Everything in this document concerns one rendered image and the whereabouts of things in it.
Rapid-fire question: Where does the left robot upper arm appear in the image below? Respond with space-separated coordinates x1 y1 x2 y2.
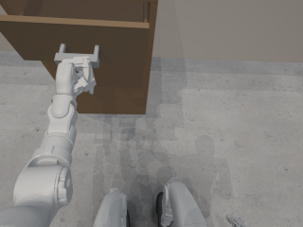
0 165 73 227

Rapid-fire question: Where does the handle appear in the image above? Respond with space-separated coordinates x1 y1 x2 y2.
54 44 99 68

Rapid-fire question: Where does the cabinet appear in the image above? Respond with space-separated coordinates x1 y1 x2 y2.
0 0 158 114

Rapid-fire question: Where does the robot right hand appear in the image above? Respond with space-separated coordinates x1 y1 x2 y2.
225 214 247 227

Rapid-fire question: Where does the right robot foot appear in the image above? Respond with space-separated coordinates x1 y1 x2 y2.
156 192 170 227

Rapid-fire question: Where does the drawer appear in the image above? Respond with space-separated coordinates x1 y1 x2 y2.
0 0 150 64

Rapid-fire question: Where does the robot left forearm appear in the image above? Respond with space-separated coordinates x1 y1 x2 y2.
12 94 78 206

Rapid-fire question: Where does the right robot shin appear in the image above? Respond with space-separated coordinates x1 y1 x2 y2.
161 177 179 226

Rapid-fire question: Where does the robot left hand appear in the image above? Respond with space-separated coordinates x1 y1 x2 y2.
55 56 97 99

